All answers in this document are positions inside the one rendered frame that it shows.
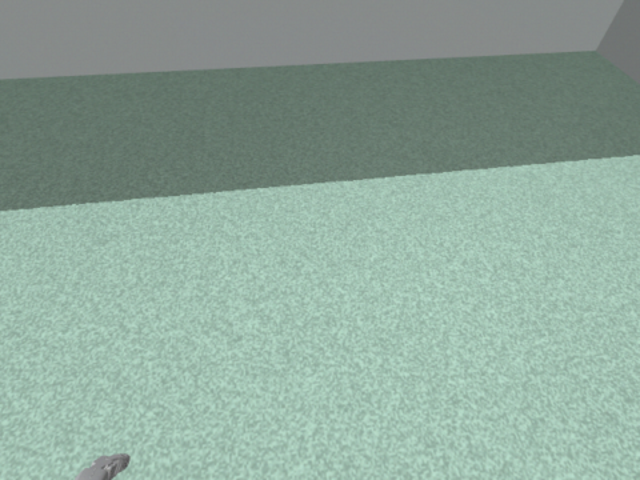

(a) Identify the left robot hand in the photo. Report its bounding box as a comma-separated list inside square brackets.
[74, 454, 130, 480]

